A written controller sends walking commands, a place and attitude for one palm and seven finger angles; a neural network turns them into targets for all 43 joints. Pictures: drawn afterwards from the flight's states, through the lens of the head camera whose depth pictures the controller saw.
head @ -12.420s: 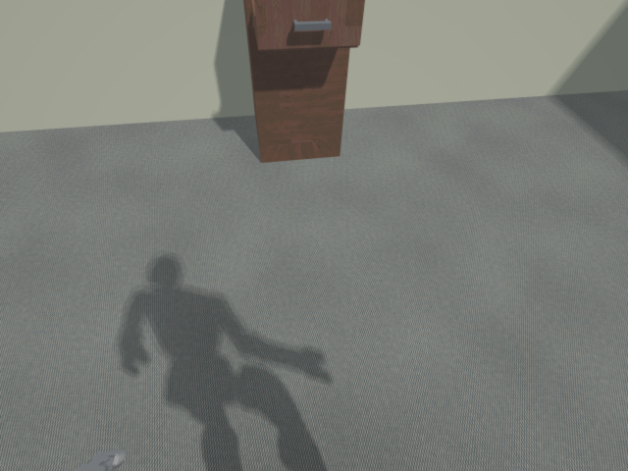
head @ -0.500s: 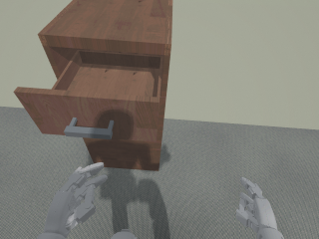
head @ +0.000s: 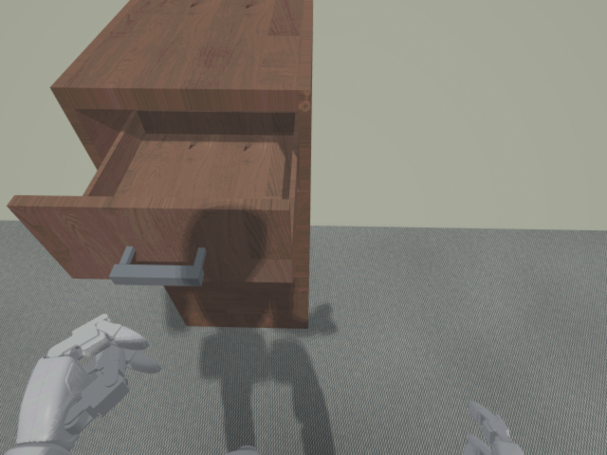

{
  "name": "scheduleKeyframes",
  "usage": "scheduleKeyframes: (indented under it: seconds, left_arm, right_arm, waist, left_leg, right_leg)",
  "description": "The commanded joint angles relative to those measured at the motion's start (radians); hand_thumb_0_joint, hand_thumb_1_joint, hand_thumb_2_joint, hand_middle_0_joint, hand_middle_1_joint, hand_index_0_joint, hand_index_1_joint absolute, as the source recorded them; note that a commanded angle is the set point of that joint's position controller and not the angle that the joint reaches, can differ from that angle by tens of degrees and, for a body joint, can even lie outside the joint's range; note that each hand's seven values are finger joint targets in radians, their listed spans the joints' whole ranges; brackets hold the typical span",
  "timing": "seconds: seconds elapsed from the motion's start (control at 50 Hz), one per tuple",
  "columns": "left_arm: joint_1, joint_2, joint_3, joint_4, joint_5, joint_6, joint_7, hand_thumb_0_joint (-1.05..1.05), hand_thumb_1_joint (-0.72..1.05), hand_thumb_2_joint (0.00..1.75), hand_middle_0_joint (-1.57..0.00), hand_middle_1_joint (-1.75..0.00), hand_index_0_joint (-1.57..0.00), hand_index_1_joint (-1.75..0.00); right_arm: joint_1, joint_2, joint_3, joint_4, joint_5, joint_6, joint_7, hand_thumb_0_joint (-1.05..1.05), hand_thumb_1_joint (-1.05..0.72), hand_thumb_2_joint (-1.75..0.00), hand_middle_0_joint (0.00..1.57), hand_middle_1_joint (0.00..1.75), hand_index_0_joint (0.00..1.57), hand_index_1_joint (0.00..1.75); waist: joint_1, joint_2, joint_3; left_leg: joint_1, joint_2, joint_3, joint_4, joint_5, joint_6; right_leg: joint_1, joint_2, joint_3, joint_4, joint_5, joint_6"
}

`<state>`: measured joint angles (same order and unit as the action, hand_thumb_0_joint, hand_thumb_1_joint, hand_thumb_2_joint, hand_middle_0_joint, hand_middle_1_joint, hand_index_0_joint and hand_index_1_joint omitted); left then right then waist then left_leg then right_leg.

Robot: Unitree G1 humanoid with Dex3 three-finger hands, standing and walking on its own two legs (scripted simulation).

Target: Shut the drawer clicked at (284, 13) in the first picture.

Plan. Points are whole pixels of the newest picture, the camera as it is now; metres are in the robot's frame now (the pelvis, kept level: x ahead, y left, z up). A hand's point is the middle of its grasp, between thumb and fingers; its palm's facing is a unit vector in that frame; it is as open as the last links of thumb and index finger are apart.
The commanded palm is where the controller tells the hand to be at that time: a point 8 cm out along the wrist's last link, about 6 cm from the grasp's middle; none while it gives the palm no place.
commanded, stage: raise the hand and make a fist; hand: left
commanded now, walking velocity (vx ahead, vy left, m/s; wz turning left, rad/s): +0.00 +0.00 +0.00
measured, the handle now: (161, 264) +0.37 +0.22 +0.03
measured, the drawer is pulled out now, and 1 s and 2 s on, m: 0.22 0.22 0.22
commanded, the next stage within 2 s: bring the fist close to the handle in 1.02 s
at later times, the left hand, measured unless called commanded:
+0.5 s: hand (118, 397) +0.17 +0.19 +0.11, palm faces -0.02 -1.00 -0.02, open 3.2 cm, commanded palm +0.14 +0.24 +0.12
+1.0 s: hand (123, 371) +0.19 +0.18 +0.13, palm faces +0.06 -0.99 -0.09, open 3.3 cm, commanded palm +0.15 +0.23 +0.13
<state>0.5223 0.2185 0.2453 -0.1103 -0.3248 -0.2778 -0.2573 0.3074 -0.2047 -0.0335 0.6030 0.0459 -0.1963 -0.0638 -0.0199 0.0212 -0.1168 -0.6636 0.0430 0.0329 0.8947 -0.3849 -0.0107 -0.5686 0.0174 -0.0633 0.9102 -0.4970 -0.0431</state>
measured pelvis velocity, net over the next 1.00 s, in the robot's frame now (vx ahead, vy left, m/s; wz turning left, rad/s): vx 0.00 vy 0.01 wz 0.02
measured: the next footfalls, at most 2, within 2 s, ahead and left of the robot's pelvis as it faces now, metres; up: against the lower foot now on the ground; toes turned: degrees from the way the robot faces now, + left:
none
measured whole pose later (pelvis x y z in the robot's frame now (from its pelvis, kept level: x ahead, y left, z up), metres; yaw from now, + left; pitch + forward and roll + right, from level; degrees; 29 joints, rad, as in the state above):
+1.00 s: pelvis +0.00 +0.01 +0.02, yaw +1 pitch +3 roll -1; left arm 0.55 0.23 0.10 -0.37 -0.23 -0.15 -0.10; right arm 0.29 -0.24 0.03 0.55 0.05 -0.22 -0.04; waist 0.00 0.05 -0.09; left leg -0.50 0.03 0.01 0.79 -0.34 0.00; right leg -0.38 0.01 -0.08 0.78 -0.44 -0.04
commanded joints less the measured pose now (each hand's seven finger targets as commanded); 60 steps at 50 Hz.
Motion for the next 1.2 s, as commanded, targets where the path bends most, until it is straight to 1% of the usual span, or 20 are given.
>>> scheduleKeyframes:
  seconds: [0.0, 0.06, 0.1, 0.14, 0.16, 0.24, 0.26, 0.28, 0.34, 0.4, 0.48, 0.56, 0.6, 0.68, 0.78, 0.86, 0.9, 1.02, 1.1, 1.18]
  left_arm:
    - [0.087, 0.082, -0.020, -0.232, 0.027, -0.151, -0.001, 0.00, 0.90, 0.90, -1.10, -1.27, -1.10, -1.27]
    - [0.080, 0.067, -0.085, -0.266, 0.028, -0.154, -0.039, 0.00, 0.90, 0.90, -1.16, -1.34, -1.16, -1.34]
    - [0.039, 0.094, -0.076, -0.333, 0.022, -0.160, -0.040, 0.00, 0.90, 0.90, -1.20, -1.38, -1.20, -1.38]
    - [0.011, 0.120, -0.059, -0.417, 0.032, -0.170, -0.009, 0.00, 0.90, 0.90, -1.24, -1.43, -1.24, -1.43]
    - [0.003, 0.125, -0.059, -0.436, 0.044, -0.167, 0.018, 0.00, 0.90, 0.90, -1.26, -1.45, -1.26, -1.45]
    - [0.026, 0.047, -0.132, -0.474, 0.063, -0.130, 0.087, 0.00, 0.90, 0.90, -1.34, -1.53, -1.34, -1.53]
    - [0.042, 0.065, -0.114, -0.454, 0.078, -0.103, 0.099, 0.00, 0.90, 0.90, -1.36, -1.56, -1.36, -1.56]
    - [0.079, 0.034, -0.144, -0.437, 0.084, -0.072, 0.100, 0.00, 0.90, 0.90, -1.38, -1.58, -1.38, -1.58]
    - [0.090, 0.026, -0.178, -0.423, 0.099, 0.030, 0.092, 0.00, 0.90, 0.90, -1.40, -1.60, -1.40, -1.60]
    - [0.056, 0.038, -0.205, -0.485, 0.118, 0.097, 0.096, 0.00, 0.90, 0.90, -1.40, -1.60, -1.40, -1.60]
    - [-0.016, 0.045, -0.204, -0.600, 0.120, 0.095, 0.142, 0.00, 0.90, 0.90, -1.40, -1.60, -1.40, -1.60]
    - [-0.050, 0.082, -0.149, -0.608, 0.120, 0.065, 0.186, 0.00, 0.90, 0.90, -1.40, -1.60, -1.40, -1.60]
    - [-0.084, 0.061, -0.177, -0.595, 0.118, 0.071, 0.182, 0.00, 0.90, 0.90, -1.40, -1.60, -1.40, -1.60]
    - [-0.036, 0.010, -0.227, -0.474, 0.114, 0.123, 0.147, 0.00, 0.90, 0.90, -1.40, -1.60, -1.40, -1.60]
    - [-0.038, 0.104, -0.123, -0.508, 0.110, 0.142, 0.145, 0.00, 0.90, 0.90, -1.40, -1.60, -1.40, -1.60]
    - [-0.066, 0.120, -0.072, -0.537, 0.092, 0.078, 0.178, 0.00, 0.90, 0.90, -1.40, -1.60, -1.40, -1.60]
    - [-0.064, 0.097, -0.084, -0.519, 0.081, 0.050, 0.174, 0.00, 0.90, 0.90, -1.40, -1.60, -1.40, -1.60]
    - [-0.034, 0.118, -0.055, -0.392, 0.046, 0.059, 0.083, 0.00, 0.90, 0.90, -1.40, -1.60, -1.40, -1.60]
    - [-0.011, 0.147, -0.004, -0.395, 0.028, 0.062, 0.032, 0.00, 0.90, 0.90, -1.40, -1.60, -1.40, -1.60]
    - [-0.090, 0.142, 0.018, -0.313, 0.012, 0.026, 0.015, 0.00, 0.90, 0.90, -1.40, -1.60, -1.40, -1.60]
  right_arm:
    - [-0.140, -0.122, -0.041, -0.185, -0.007, -0.086, 0.021, 0.00, -0.90, -0.90, 0.20, 0.30, 0.20, 0.30]
    - [-0.146, -0.141, -0.035, -0.193, -0.003, -0.105, 0.019, 0.00, -0.90, -0.90, 0.20, 0.30, 0.20, 0.30]
    - [-0.129, -0.149, -0.035, -0.199, 0.001, -0.114, 0.011, 0.00, -0.90, -0.90, 0.20, 0.30, 0.20, 0.30]
    - [-0.129, -0.144, -0.029, -0.205, -0.002, -0.123, 0.007, 0.00, -0.90, -0.90, 0.20, 0.30, 0.20, 0.30]
    - [-0.139, -0.145, -0.023, -0.202, -0.006, -0.118, 0.009, 0.00, -0.90, -0.90, 0.20, 0.30, 0.20, 0.30]
    - [-0.140, -0.128, -0.008, -0.230, -0.005, -0.103, 0.022, 0.00, -0.90, -0.90, 0.20, 0.30, 0.20, 0.30]
    - [-0.150, -0.132, -0.008, -0.231, -0.004, -0.091, 0.024, 0.00, -0.90, -0.90, 0.20, 0.30, 0.20, 0.30]
    - [-0.150, -0.128, -0.006, -0.241, -0.002, -0.080, 0.027, 0.00, -0.90, -0.90, 0.20, 0.30, 0.20, 0.30]
    - [-0.169, -0.131, 0.004, -0.269, 0.005, -0.050, 0.031, 0.00, -0.90, -0.90, 0.20, 0.30, 0.20, 0.30]
    - [-0.175, -0.130, 0.021, -0.295, 0.007, -0.028, 0.030, 0.00, -0.90, -0.90, 0.20, 0.30, 0.20, 0.30]
    - [-0.171, -0.125, 0.040, -0.311, 0.000, -0.030, 0.025, 0.00, -0.90, -0.90, 0.20, 0.30, 0.20, 0.30]
    - [-0.163, -0.127, 0.044, -0.291, -0.004, -0.045, 0.024, 0.00, -0.90, -0.90, 0.20, 0.30, 0.20, 0.30]
    - [-0.158, -0.129, 0.050, -0.288, -0.001, -0.051, 0.026, 0.00, -0.90, -0.90, 0.20, 0.30, 0.20, 0.30]
    - [-0.167, -0.141, 0.047, -0.277, 0.008, -0.054, 0.024, 0.00, -0.90, -0.90, 0.20, 0.30, 0.20, 0.30]
    - [-0.168, -0.139, 0.037, -0.274, 0.007, -0.063, 0.012, 0.00, -0.90, -0.90, 0.20, 0.30, 0.20, 0.30]
    - [-0.171, -0.129, 0.036, -0.254, 0.001, -0.083, 0.015, 0.00, -0.90, -0.90, 0.20, 0.30, 0.20, 0.30]
    - [-0.161, -0.129, 0.033, -0.244, 0.002, -0.096, 0.019, 0.00, -0.90, -0.90, 0.20, 0.30, 0.20, 0.30]
    - [-0.162, -0.142, 0.019, -0.211, 0.009, -0.111, 0.012, 0.00, -0.90, -0.90, 0.20, 0.30, 0.20, 0.30]
    - [-0.164, -0.137, 0.016, -0.203, 0.013, -0.117, 0.004, 0.00, -0.90, -0.90, 0.20, 0.30, 0.20, 0.30]
    - [-0.152, -0.142, 0.016, -0.168, 0.007, -0.117, -0.004, 0.00, -0.90, -0.90, 0.20, 0.30, 0.20, 0.30]
  waist:
    - [0.023, -0.031, -0.109]
    - [0.002, -0.012, -0.078]
    - [0.003, 0.003, -0.129]
    - [0.016, 0.058, -0.180]
    - [0.020, 0.066, -0.165]
    - [0.024, 0.098, -0.154]
    - [0.028, 0.060, -0.148]
    - [0.031, 0.052, -0.128]
    - [0.031, 0.029, -0.062]
    - [0.033, 0.042, -0.030]
    - [0.030, 0.052, -0.025]
    - [0.035, 0.051, -0.026]
    - [0.020, 0.053, -0.020]
    - [0.019, 0.017, 0.026]
    - [0.046, 0.008, -0.028]
    - [0.047, 0.009, -0.013]
    - [0.036, 0.029, -0.015]
    - [0.027, -0.046, 0.007]
    - [0.041, -0.049, -0.049]
    - [0.017, -0.077, 0.007]
  left_leg:
    - [0.159, -0.040, -0.039, -0.064, 0.276, 0.050]
    - [0.170, -0.035, -0.051, -0.071, 0.223, 0.057]
    - [0.203, -0.032, -0.060, -0.088, 0.197, 0.056]
    - [0.246, -0.027, -0.072, -0.104, 0.214, 0.053]
    - [0.254, -0.023, -0.080, -0.112, 0.203, 0.052]
    - [0.292, -0.008, -0.106, -0.150, 0.202, 0.038]
    - [0.288, -0.003, -0.111, -0.156, 0.204, 0.040]
    - [0.282, -0.003, -0.107, -0.165, 0.200, 0.038]
    - [0.254, 0.000, -0.105, -0.197, 0.152, 0.035]
    - [0.260, -0.001, -0.112, -0.227, 0.125, 0.035]
    - [0.284, 0.002, -0.126, -0.251, 0.049, 0.034]
    - [0.289, 0.004, -0.136, -0.267, -0.016, 0.029]
    - [0.290, -0.001, -0.130, -0.268, -0.026, 0.030]
    - [0.258, -0.013, -0.116, -0.281, -0.075, 0.033]
    - [0.281, -0.025, -0.078, -0.269, 0.016, 0.040]
    - [0.289, -0.025, -0.065, -0.250, 0.053, 0.038]
    - [0.303, -0.028, -0.056, -0.238, 0.080, 0.039]
    - [0.260, -0.042, -0.034, -0.199, 0.124, 0.043]
    - [0.280, -0.047, -0.034, -0.188, 0.205, 0.045]
    - [0.267, -0.051, -0.040, -0.177, 0.211, 0.043]
  right_leg:
    - [0.027, -0.027, 0.041, -0.139, 0.506, 0.082]
    - [-0.021, -0.011, 0.028, -0.162, 0.347, 0.058]
    - [-0.021, -0.005, 0.017, -0.168, 0.273, 0.044]
    - [-0.010, -0.003, 0.000, -0.150, 0.255, 0.030]
    - [-0.019, 0.004, -0.006, -0.146, 0.235, 0.027]
    - [-0.027, 0.005, -0.035, -0.136, 0.209, 0.023]
    - [-0.014, 0.008, -0.036, -0.143, 0.215, 0.024]
    - [-0.009, 0.008, -0.040, -0.148, 0.220, 0.024]
    - [0.012, 0.005, -0.043, -0.176, 0.206, 0.028]
    - [0.031, 0.004, -0.043, -0.190, 0.190, 0.025]
    - [0.024, 0.009, -0.046, -0.199, 0.133, 0.023]
    - [0.027, 0.011, -0.040, -0.207, 0.096, 0.021]
    - [0.031, 0.006, -0.036, -0.219, 0.092, 0.023]
    - [0.045, 0.002, -0.026, -0.258, 0.060, 0.027]
    - [0.101, -0.005, -0.008, -0.294, 0.084, 0.027]
    - [0.092, -0.004, -0.007, -0.301, 0.095, 0.026]
    - [0.085, -0.003, -0.003, -0.300, 0.124, 0.028]
    - [0.128, -0.031, 0.074, -0.357, 0.204, 0.053]
    - [0.189, -0.049, 0.090, -0.346, 0.403, 0.073]
    - [0.154, -0.044, 0.086, -0.339, 0.451, 0.082]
